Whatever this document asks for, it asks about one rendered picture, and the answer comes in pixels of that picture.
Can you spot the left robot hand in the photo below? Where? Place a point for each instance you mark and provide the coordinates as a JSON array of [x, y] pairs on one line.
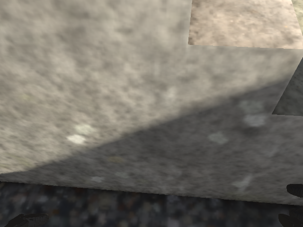
[[31, 220]]

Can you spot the right robot hand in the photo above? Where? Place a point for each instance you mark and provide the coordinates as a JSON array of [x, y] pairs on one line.
[[295, 218]]

